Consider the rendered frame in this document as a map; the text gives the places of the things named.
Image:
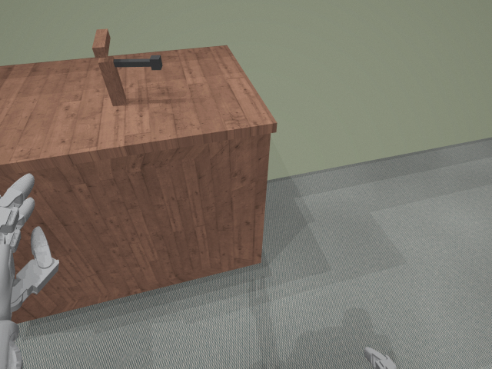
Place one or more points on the right robot hand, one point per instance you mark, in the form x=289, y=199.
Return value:
x=378, y=360

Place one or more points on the counter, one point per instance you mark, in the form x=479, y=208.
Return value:
x=143, y=178

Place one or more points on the tap lever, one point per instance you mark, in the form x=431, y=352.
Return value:
x=154, y=62

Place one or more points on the robot left forearm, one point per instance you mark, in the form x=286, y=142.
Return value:
x=10, y=355

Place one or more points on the left robot hand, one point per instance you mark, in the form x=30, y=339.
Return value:
x=15, y=210

